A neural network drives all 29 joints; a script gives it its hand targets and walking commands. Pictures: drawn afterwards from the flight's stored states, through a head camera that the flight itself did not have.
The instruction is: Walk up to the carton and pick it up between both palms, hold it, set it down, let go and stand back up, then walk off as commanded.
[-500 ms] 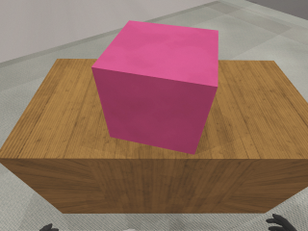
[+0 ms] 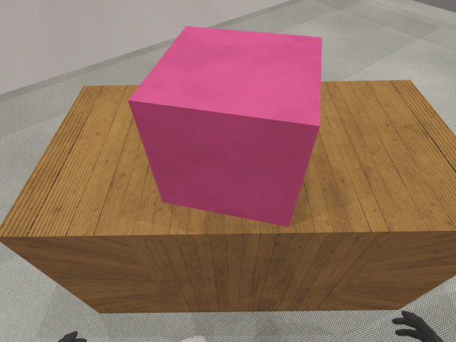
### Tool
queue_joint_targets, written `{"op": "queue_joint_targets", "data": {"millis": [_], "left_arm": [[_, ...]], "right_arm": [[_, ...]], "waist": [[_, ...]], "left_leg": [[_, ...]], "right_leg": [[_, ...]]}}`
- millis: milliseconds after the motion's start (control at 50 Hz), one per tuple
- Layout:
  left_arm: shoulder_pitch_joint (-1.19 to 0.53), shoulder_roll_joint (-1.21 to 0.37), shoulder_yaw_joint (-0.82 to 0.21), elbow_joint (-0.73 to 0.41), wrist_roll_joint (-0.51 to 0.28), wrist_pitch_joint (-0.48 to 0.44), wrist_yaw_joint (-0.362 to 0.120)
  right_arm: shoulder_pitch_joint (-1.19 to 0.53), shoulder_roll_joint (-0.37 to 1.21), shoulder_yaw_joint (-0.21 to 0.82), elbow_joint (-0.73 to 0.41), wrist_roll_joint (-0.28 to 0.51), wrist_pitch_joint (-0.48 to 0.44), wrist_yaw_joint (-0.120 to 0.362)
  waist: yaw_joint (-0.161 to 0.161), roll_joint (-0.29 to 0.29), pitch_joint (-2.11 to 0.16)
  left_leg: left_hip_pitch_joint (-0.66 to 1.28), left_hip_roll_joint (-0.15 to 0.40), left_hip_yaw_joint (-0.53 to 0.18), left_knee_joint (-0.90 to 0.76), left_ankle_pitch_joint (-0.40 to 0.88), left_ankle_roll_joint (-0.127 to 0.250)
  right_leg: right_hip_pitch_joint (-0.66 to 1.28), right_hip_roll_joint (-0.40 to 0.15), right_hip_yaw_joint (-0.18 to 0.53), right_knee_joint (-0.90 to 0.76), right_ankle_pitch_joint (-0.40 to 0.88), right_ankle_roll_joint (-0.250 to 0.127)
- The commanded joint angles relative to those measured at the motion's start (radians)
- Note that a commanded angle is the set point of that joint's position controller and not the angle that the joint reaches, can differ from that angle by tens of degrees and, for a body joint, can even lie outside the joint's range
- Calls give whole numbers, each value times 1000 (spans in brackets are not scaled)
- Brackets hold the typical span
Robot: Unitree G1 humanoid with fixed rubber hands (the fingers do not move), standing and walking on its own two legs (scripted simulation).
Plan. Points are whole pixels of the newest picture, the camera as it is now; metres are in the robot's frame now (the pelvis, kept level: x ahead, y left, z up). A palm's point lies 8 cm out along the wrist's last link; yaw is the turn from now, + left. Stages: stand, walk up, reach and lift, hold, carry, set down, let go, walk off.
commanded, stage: walk up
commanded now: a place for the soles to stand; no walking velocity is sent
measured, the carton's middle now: (236, 125) +0.55 +0.00 +0.06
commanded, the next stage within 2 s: reach and lift in 0.02 s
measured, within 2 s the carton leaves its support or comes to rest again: neither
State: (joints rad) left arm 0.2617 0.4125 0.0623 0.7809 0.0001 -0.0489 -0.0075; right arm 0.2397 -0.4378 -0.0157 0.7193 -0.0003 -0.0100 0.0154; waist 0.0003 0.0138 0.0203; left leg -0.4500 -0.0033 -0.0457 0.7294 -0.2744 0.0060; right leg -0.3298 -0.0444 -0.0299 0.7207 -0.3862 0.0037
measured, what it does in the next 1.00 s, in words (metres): stands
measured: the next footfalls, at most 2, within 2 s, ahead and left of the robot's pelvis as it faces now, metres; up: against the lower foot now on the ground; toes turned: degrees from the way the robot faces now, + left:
none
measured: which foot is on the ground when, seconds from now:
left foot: down 0.00-1.00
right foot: down 0.00-1.00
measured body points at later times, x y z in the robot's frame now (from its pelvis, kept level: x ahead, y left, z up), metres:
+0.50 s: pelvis +0.02 -0.02 +0.01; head +0.02 +0.03 +0.46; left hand +0.23 +0.28 -0.06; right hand +0.16 -0.33 -0.04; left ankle +0.07 +0.12 -0.71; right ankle +0.00 -0.15 -0.71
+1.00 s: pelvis +0.01 -0.01 +0.02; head +0.00 +0.03 +0.47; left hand +0.22 +0.27 -0.02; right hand +0.17 -0.26 +0.00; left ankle +0.07 +0.12 -0.71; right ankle +0.00 -0.15 -0.71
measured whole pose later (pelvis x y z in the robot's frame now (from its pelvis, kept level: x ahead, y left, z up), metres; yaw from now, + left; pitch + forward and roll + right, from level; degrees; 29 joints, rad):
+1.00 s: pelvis +0.01 -0.01 +0.02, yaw -2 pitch -5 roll +0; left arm 0.19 0.41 0.10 0.35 -0.03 0.14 -0.08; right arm 0.29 -0.18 -0.05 0.45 0.00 -0.19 -0.10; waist 0.00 -0.10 0.05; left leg -0.23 0.02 -0.01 0.51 -0.20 -0.02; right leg -0.13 -0.03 0.00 0.51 -0.29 0.01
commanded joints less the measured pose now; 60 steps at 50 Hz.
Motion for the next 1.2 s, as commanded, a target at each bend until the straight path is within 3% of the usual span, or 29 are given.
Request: {"op": "queue_joint_targets", "data": {"millis": [0,20,60,80,120,160,180,220,280,340,360,380,400,440,460,480,520,540,600,680,760,800,860,880,900,940,1000,1160,1180], "left_arm": [[-33,207,29,-39,14,-15,17],[-435,184,29,-215,36,183,34],[-420,167,40,-279,16,289,34],[-388,160,34,-336,46,312,38],[-381,177,32,-444,30,346,30],[-325,161,12,-474,18,371,32],[-266,166,46,-481,52,373,34],[-193,161,86,-454,79,376,25],[-144,167,135,-464,96,375,13],[-146,171,156,-470,113,363,10],[-172,152,130,-505,101,350,8],[-166,139,140,-497,119,355,8],[-173,136,144,-494,98,351,7],[-183,132,116,-494,92,337,-6],[-206,135,123,-517,79,328,-9],[-204,144,133,-511,67,316,-14],[-158,144,125,-490,42,297,-27],[-190,153,140,-495,24,284,-30],[-159,178,135,-486,-8,244,-54],[-158,169,116,-484,-52,213,-79],[-153,202,94,-550,-94,172,-83],[-165,214,100,-595,-126,163,-76],[-144,214,86,-551,-142,150,-78],[-179,228,94,-605,-145,137,-76],[-160,216,80,-620,-143,137,-74],[-154,233,78,-616,-172,125,-81],[-165,224,50,-629,-193,109,-82],[-120,228,75,-654,-252,26,-100],[-109,227,56,-682,-264,15,-106]], "right_arm": [[-44,-184,-57,5,-37,-18,5],[-323,-26,-207,233,-143,-207,16],[-253,-120,-233,299,-115,-269,43],[-219,-103,-232,282,-123,-288,44],[-263,-147,-239,209,-114,-313,27],[-223,-120,-215,168,-92,-316,22],[-169,-114,-179,134,-72,-313,21],[-124,-97,-169,115,-48,-310,22],[-91,-44,-112,72,13,-300,12],[-94,2,-103,38,29,-302,9],[-90,-2,-103,54,29,-312,3],[-78,12,-75,61,39,-300,4],[-95,15,-89,53,36,-298,-1],[-81,21,-90,39,21,-304,-10],[-93,43,-81,-1,26,-314,-19],[-91,65,-67,-44,41,-317,-30],[-67,73,-85,-75,25,-314,-49],[-66,92,-64,-79,51,-316,-58],[-44,94,-103,-151,22,-310,-86],[-38,113,-85,-211,30,-287,-101],[3,179,-82,-311,34,-261,-126],[4,197,-84,-367,42,-242,-133],[26,208,-74,-378,58,-221,-129],[23,235,-47,-429,72,-212,-132],[34,229,-67,-443,83,-212,-135],[53,253,-57,-498,107,-195,-140],[33,264,-52,-568,125,-177,-138],[93,311,-4,-712,141,-151,-165],[103,289,-27,-725,135,-152,-170]], "waist": [[9,36,-50],[-38,-112,69],[-61,-160,82],[-73,-101,29],[-59,-127,-14],[-51,-146,-102],[-32,-72,-151],[-8,-19,-165],[13,33,-183],[40,67,-150],[17,67,-125],[23,96,-133],[39,77,-117],[5,37,-59],[11,53,-92],[25,15,-78],[9,-41,-76],[26,-15,-81],[6,-92,-56],[21,-94,-37],[7,-61,-21],[21,-9,-28],[38,6,-12],[51,15,-38],[36,58,19],[52,42,-3],[54,86,-2],[77,38,-18],[52,10,-26]], "left_leg": [[104,98,-159,-219,-29,90],[79,37,104,-122,-234,-35],[314,2,100,-44,-185,-25],[340,13,86,-14,-161,-22],[418,13,95,4,-133,-10],[438,33,83,-60,-66,3],[434,36,106,-101,-5,0],[358,24,115,-134,97,10],[343,-7,145,-162,202,-4],[364,-19,131,-186,219,-11],[373,-21,129,-188,237,-19],[370,-26,139,-199,243,-29],[367,-28,135,-208,249,-27],[398,-31,126,-230,210,-18],[393,-29,127,-210,235,-21],[385,-36,130,-221,208,-12],[402,-34,126,-231,218,-13],[414,-40,132,-243,221,-17],[446,-33,125,-255,201,-10],[462,-30,140,-325,161,-11],[475,-22,142,-356,113,2],[452,-22,156,-366,74,4],[444,-8,157,-379,33,8],[431,-18,171,-372,48,6],[433,-13,159,-399,46,-1],[423,-10,154,-388,36,9],[425,-1,142,-401,14,0],[448,-5,115,-364,70,2],[473,-7,104,-360,77,-5]], "right_leg": [[-16,-52,94,-161,-38,-67],[-137,61,-41,-86,-167,-74],[-387,-34,-8,-113,-268,-116],[-402,-28,-19,-106,-222,-125],[-437,-37,-33,-131,-190,-127],[-274,3,-52,-139,-21,-76],[-148,32,-60,-158,66,-66],[16,57,-39,-167,186,-33],[146,48,5,-211,333,-12],[141,31,27,-224,369,-7],[152,33,21,-240,371,-4],[161,31,23,-234,377,-3],[157,34,23,-232,404,8],[130,31,10,-260,394,11],[148,20,23,-266,426,3],[143,16,29,-268,434,16],[155,24,23,-276,501,19],[159,14,28,-287,485,27],[138,22,21,-314,471,25],[147,29,11,-356,348,27],[148,23,29,-407,195,10],[146,21,34,-396,129,-3],[133,25,38,-407,46,-8],[151,23,51,-404,50,-9],[139,23,44,-417,66,-12],[150,13,55,-413,61,-17],[125,19,50,-414,46,-25],[113,5,75,-426,106,-24],[102,12,66,-417,139,-23]]}}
